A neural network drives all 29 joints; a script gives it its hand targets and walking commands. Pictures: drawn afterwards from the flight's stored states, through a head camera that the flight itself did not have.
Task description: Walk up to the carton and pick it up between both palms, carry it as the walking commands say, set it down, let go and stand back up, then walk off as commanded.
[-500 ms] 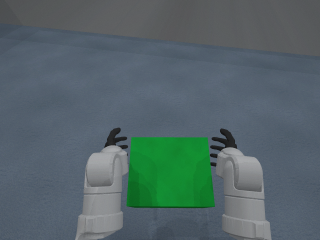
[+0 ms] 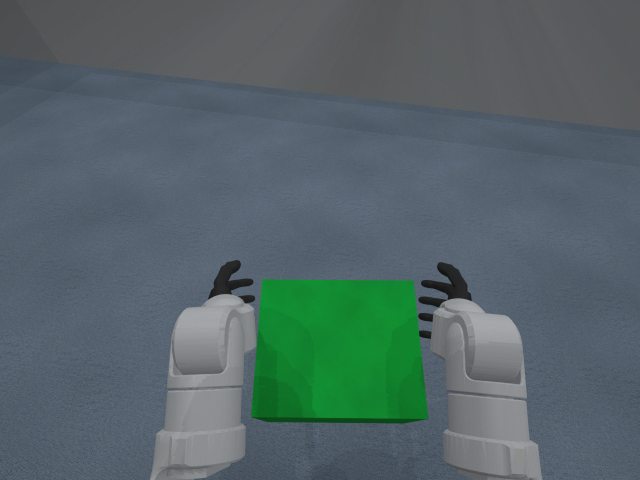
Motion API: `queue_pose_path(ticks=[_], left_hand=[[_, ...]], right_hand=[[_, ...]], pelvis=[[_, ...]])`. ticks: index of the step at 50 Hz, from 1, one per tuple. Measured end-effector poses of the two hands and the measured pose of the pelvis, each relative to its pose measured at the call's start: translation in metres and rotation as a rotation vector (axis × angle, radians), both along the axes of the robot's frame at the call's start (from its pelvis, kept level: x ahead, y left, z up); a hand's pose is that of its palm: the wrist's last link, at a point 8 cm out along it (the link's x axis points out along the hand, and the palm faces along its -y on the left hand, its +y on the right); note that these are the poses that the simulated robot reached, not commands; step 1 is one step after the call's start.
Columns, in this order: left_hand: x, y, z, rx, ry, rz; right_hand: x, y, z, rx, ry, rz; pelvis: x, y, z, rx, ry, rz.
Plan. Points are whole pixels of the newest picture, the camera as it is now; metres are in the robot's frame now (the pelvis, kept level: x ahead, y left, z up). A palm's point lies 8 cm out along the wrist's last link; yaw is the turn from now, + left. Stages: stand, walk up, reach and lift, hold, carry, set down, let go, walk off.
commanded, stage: carry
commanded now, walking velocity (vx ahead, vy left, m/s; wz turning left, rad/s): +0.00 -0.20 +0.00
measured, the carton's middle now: (336, 355) +0.31 +0.00 -0.02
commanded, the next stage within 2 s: none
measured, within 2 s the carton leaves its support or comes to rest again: neither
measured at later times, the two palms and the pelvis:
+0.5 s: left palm (226, 311) +0.30 +0.14 +0.09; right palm (455, 317) +0.30 -0.13 +0.09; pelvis +0.00 +0.00 +0.00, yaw +0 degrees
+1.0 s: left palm (237, 310) +0.30 +0.13 +0.09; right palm (465, 316) +0.31 -0.15 +0.09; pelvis +0.01 -0.01 +0.00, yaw +2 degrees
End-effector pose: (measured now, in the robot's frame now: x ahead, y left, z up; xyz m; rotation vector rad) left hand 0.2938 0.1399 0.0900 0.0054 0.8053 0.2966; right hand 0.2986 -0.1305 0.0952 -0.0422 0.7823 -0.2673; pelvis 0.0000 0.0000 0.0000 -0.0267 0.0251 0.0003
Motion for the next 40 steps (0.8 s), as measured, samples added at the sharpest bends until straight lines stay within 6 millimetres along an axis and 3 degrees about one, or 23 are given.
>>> queue_pose_path(ticks=[40], left_hand=[[0.009, -0.002, -0.005, -0.005, -0.003, -0.007]], right_hand=[[0.008, -0.002, -0.004, 0.004, 0.002, -0.007]], pelvis=[[0.005, -0.001, -0.001, 0.009, 0.018, -0.004]])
